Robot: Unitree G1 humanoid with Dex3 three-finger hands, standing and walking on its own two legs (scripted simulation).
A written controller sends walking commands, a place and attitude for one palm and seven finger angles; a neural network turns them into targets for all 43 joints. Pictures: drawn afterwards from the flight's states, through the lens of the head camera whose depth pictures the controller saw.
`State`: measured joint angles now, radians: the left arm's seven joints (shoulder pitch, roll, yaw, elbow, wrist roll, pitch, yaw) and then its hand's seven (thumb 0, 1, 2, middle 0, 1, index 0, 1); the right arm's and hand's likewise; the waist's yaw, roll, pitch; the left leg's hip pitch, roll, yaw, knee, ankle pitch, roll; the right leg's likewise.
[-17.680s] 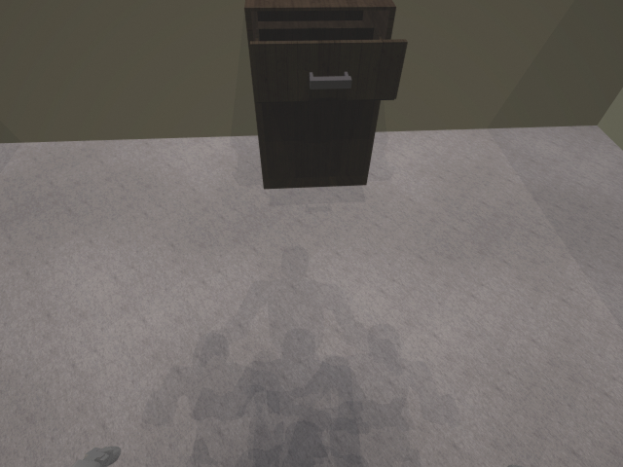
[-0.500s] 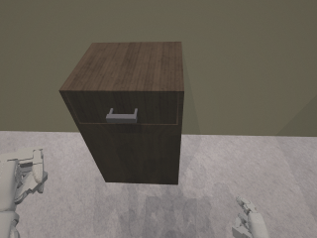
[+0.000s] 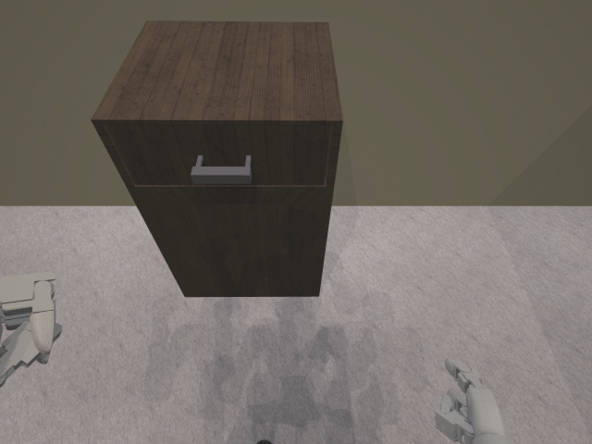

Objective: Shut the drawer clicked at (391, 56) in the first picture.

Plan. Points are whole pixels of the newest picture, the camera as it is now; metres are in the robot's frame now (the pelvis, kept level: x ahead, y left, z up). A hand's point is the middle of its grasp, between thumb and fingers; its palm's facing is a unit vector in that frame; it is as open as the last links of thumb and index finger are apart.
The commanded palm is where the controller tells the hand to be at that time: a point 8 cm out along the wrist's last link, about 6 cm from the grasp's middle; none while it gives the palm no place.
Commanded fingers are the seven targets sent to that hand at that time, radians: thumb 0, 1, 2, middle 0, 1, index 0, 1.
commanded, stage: step back with the hand held close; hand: left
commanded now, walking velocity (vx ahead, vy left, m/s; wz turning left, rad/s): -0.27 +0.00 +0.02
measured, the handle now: (223, 167) +0.65 +0.20 -0.07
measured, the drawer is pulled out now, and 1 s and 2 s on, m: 0.00 0.00 0.00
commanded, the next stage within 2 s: stop stepping back and stand still in 0.56 s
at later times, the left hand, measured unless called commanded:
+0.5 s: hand out of the picture +0.10 +0.26 +0.17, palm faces +0.41 -0.78 -0.48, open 3.2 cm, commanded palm +0.01 +0.29 +0.18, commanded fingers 0.00 0.90 0.90 -1.40 -1.60 -1.40 -1.60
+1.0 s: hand out of the picture -0.01 +0.24 +0.17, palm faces +0.28 -0.83 -0.49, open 3.2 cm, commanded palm -0.07 +0.29 +0.18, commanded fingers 0.00 0.90 0.90 -1.40 -1.60 -1.40 -1.60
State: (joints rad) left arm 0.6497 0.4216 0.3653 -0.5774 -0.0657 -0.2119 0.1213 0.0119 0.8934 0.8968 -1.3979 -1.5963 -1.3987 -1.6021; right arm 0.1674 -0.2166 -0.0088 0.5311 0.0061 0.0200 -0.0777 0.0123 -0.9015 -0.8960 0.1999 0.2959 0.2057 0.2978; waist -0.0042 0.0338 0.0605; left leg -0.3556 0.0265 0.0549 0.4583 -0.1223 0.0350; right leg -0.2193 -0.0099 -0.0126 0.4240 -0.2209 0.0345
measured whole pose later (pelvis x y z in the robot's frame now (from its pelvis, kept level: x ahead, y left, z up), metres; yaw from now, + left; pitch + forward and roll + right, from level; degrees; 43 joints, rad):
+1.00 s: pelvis -0.20 +0.01 +0.00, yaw -1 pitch +0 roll -1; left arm 0.69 0.43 0.38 -0.66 -0.04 -0.21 0.14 0.01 0.89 0.90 -1.40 -1.60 -1.40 -1.60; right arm 0.22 -0.18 0.02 0.56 -0.01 -0.09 -0.05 0.01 -0.90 -0.90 0.20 0.30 0.21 0.30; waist -0.04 -0.02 0.01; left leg -0.42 0.01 0.06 0.50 -0.22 0.02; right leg -0.23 0.05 -0.03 0.48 -0.31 -0.04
